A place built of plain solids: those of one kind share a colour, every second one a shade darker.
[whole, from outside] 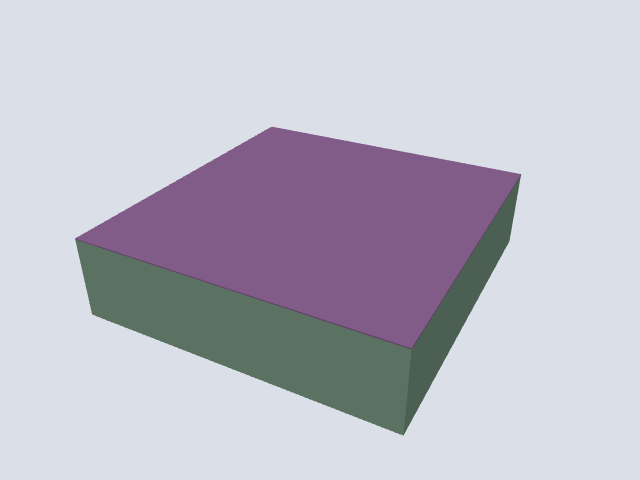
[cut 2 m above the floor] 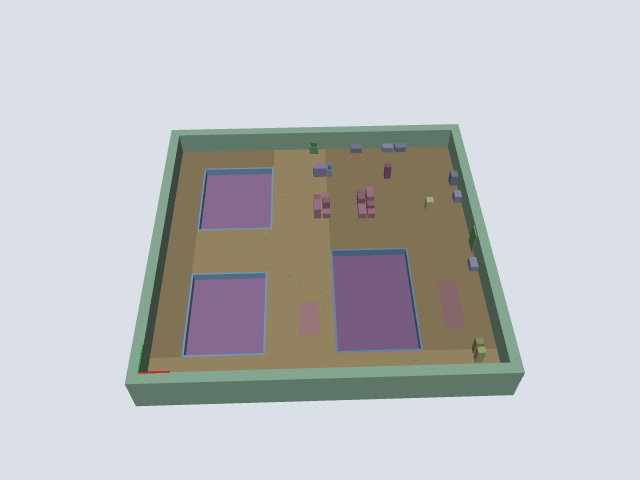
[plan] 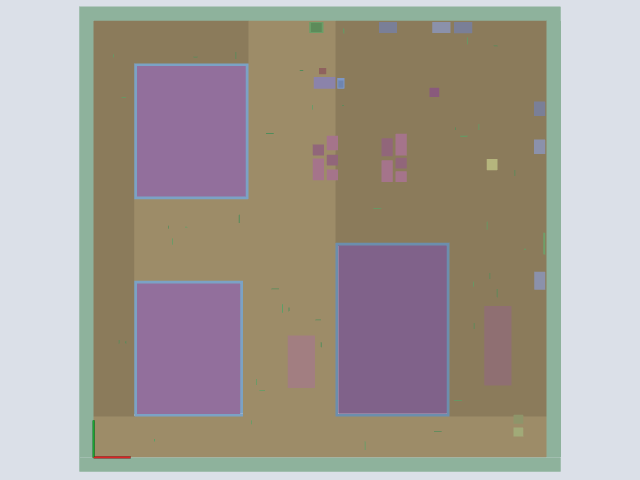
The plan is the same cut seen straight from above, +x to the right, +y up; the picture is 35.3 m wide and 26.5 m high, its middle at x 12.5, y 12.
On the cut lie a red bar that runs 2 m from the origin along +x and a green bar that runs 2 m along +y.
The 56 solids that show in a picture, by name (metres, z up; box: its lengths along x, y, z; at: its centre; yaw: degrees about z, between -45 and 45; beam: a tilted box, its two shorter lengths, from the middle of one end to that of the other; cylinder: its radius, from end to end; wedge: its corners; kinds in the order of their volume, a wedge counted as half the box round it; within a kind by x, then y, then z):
{
 "floor_deck_1": {"box": [2.25, 21.85, 1.3], "at": [1.12, 13.18, -0.65]},
 "floor_deck_2": {"box": [6.0, 4.5, 1.3], "at": [5.25, 12.0, -0.65]},
 "floor_deck_3": {"box": [6.3, 2.35, 1.3], "at": [5.4, 22.93, -0.65]},
 "floor_deck_4": {"box": [5.1, 12.0, 1.3], "at": [10.8, 8.25, -0.65]},
 "floor_deck_5": {"box": [4.8, 9.85, 1.3], "at": [10.95, 19.18, -0.65]},
 "floor_deck_6": {"box": [25.0, 2.25, 1.3], "at": [12.5, 1.12, -0.65]},
 "floor_deck_7": {"box": [6.3, 12.25, 1.3], "at": [16.5, 17.98, -0.65]},
 "floor_deck_8": {"box": [5.35, 21.85, 1.3], "at": [22.32, 13.18, -0.65]},
 "wall_1": {"box": [0.8, 24.1, 6.78], "at": [-0.4, 12.05, 2.09]},
 "wall_2": {"box": [26.6, 0.8, 6.78], "at": [12.5, -0.4, 2.09]},
 "wall_3": {"box": [26.6, 0.8, 6.78], "at": [12.5, 24.5, 2.09]},
 "wall_4": {"box": [0.8, 24.1, 6.78], "at": [25.4, 12.05, 2.09]},
 "floor_lift_1": {"box": [5.7, 7.2, 0.62], "at": [5.25, 6.0, -0.99]},
 "floor_lift_2": {"box": [6.0, 7.2, 0.6], "at": [5.4, 18.0, -1.0]},
 "floor_lift_3": {"box": [6.0, 9.3, 0.58], "at": [16.5, 7.05, -1.01]},
 "ceil_1": {"box": [26.6, 25.7, 0.1], "at": [12.5, 12.05, 5.43]},
 "floor_trim_1": {"box": [0.15, 7.2, 1.3], "at": [2.33, 6.0, -0.65]},
 "floor_trim_2": {"box": [0.15, 7.2, 1.3], "at": [2.33, 18.0, -0.65]},
 "floor_trim_3": {"box": [5.85, 0.15, 1.3], "at": [5.18, 9.68, -0.65]},
 "floor_trim_4": {"box": [6.0, 0.15, 1.3], "at": [5.25, 2.33, -0.65]},
 "floor_trim_5": {"box": [6.15, 0.15, 1.3], "at": [5.33, 21.68, -0.65]},
 "floor_trim_6": {"box": [6.3, 0.15, 1.3], "at": [5.4, 14.32, -0.65]},
 "floor_trim_7": {"box": [0.15, 7.35, 1.3], "at": [8.18, 6.07, -0.65]},
 "floor_trim_8": {"box": [0.15, 7.35, 1.3], "at": [8.47, 18.07, -0.65]},
 "floor_trim_9": {"box": [0.15, 9.3, 1.3], "at": [13.43, 7.05, -0.65]},
 "floor_trim_10": {"box": [6.15, 0.15, 1.3], "at": [16.43, 11.78, -0.65]},
 "floor_trim_11": {"box": [6.3, 0.15, 1.3], "at": [16.5, 2.33, -0.65]},
 "floor_trim_12": {"box": [0.15, 9.45, 1.3], "at": [19.57, 7.12, -0.65]},
 "case_cases_1": {"box": [0.62, 1.2, 1.1], "at": [12.41, 15.9, 0.55]},
 "case_cases_2": {"box": [0.62, 0.6, 0.92], "at": [12.41, 16.97, 0.46]},
 "case_cases_3": {"box": [0.62, 0.6, 0.56], "at": [13.18, 15.6, 0.28]},
 "case_cases_4": {"box": [0.62, 0.6, 1.1], "at": [13.18, 16.41, 0.55]},
 "case_cases_5": {"box": [0.62, 0.8, 0.56], "at": [13.18, 17.36, 0.28]},
 "case_cases_6": {"box": [0.62, 1.2, 0.56], "at": [16.21, 15.8, 0.28]},
 "case_cases_7": {"box": [0.62, 1.0, 0.92], "at": [16.21, 17.12, 0.46]},
 "case_cases_8": {"box": [0.62, 0.6, 0.56], "at": [16.98, 15.5, 0.28]},
 "case_cases_9": {"box": [0.62, 0.6, 0.74], "at": [16.98, 16.24, 0.37]},
 "case_cases_10": {"box": [0.62, 1.2, 1.1], "at": [16.98, 17.27, 0.55]},
 "case_wall_1": {"box": [1.0, 0.62, 0.56], "at": [16.25, 23.73, 0.28]},
 "case_wall_2": {"box": [1.0, 0.62, 0.56], "at": [19.2, 23.73, 0.28]},
 "case_wall_3": {"box": [1.0, 0.62, 0.56], "at": [20.4, 23.73, 0.28]},
 "case_wall_4": {"box": [0.62, 1.0, 0.56], "at": [24.63, 9.75, 0.28]},
 "case_wall_5": {"box": [0.62, 0.8, 0.74], "at": [24.63, 17.15, 0.37]},
 "case_wall_6": {"box": [0.62, 0.8, 1.1], "at": [24.63, 19.25, 0.55]},
 "desk_desk_1": {"box": [1.2, 0.65, 1.04], "at": [12.75, 20.68, 0.52]},
 "chairs_chair_1": {"box": [0.54, 0.5, 1.36], "at": [23.45, 1.4, 0.68]},
 "chairs_chair_2": {"box": [0.54, 0.5, 1.4], "at": [23.45, 2.11, 0.7]},
 "vinyl_1": {"box": [1.5, 2.9, 0.05], "at": [11.47, 5.28, -0.02]},
 "vinyl_2": {"box": [1.5, 4.4, 0.05], "at": [22.32, 6.16, -0.02]},
 "stack_wall_1": {"box": [0.8, 0.62, 0.74], "at": [12.3, 23.73, 0.37]},
 "stack_wall_2": {"box": [0.6, 0.5, 0.56], "at": [12.3, 23.73, 1.02]},
 "case_stray_1": {"box": [0.6, 0.62, 1.1], "at": [22.0, 16.16, 0.55]},
 "chairs_stray_1": {"box": [0.54, 0.5, 1.44], "at": [18.82, 20.15, 0.72]},
 "scenery_1": {"box": [0.12, 1.2, 2.5], "at": [24.88, 11.8, 1.25]},
 "stool_desk_1": {"box": [0.4, 0.35, 0.62], "at": [12.65, 21.32, 0.31]},
 "stack_desk_1": {"box": [0.3, 0.4, 0.55], "at": [13.65, 20.6, 1.01]}
}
